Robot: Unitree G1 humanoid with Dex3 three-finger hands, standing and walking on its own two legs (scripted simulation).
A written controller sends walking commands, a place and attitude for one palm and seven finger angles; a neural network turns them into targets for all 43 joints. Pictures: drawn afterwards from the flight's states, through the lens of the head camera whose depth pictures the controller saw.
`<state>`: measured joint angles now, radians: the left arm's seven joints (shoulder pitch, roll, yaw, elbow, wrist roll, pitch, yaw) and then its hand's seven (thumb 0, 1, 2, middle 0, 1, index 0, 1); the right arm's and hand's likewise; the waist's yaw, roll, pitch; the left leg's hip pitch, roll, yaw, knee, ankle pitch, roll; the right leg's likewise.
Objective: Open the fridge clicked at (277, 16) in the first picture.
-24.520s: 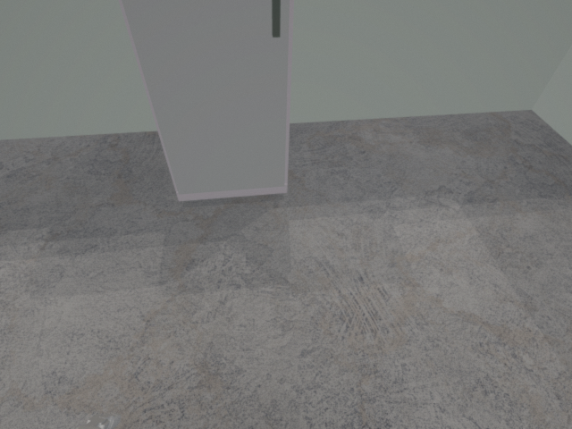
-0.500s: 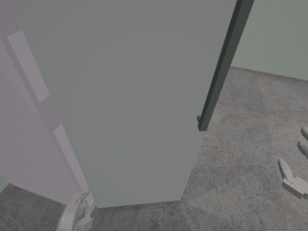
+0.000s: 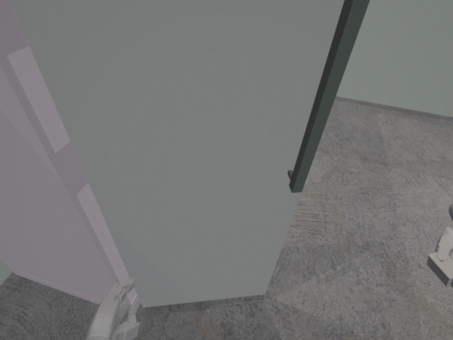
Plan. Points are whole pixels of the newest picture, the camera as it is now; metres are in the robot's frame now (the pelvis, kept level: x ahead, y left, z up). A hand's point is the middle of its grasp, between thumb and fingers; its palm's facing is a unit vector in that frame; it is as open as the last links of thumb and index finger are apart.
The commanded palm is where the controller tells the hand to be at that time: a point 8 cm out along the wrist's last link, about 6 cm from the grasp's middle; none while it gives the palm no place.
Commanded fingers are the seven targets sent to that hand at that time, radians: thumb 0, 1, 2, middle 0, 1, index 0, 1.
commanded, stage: step back with the hand held close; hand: right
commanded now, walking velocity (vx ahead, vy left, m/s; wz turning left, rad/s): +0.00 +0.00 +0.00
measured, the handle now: (321, 90) +0.45 -0.16 +0.26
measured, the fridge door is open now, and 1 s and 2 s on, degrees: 66 66 66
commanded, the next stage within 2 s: stop stepping back and stand still in 1.42 s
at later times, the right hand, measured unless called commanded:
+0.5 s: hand out of the picture +0.15 -0.28 +0.15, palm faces +0.39 +0.78 -0.49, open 7.4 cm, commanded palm +0.09 -0.32 +0.17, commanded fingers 0.00 -0.90 -0.90 0.20 0.30 0.20 0.30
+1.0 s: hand out of the picture +0.07 -0.31 +0.15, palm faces +0.49 +0.72 -0.49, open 7.4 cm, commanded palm +0.01 -0.33 +0.17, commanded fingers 0.00 -0.90 -0.90 0.20 0.30 0.20 0.30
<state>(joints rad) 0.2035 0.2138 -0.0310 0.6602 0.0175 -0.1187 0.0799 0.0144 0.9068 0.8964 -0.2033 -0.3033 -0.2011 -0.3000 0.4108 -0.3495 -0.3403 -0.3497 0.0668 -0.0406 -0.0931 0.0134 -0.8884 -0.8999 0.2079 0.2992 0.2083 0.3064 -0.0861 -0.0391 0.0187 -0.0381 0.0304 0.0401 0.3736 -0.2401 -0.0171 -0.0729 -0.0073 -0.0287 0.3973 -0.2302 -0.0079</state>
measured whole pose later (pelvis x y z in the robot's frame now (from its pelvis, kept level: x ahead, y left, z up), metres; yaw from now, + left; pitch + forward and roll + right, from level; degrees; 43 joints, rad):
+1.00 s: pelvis -0.11 -0.02 -0.02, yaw -5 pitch +2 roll +3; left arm 0.23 0.20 0.00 0.59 0.02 -0.14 0.07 0.01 0.91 0.90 -0.20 -0.30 -0.20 -0.30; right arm 0.50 -0.44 -0.47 -0.48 0.01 -0.28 -0.12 0.01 -0.89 -0.90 0.21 0.30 0.21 0.30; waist -0.01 0.00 0.00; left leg -0.29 -0.07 -0.06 0.56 -0.32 -0.01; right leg -0.50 -0.01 0.01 0.60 -0.13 -0.04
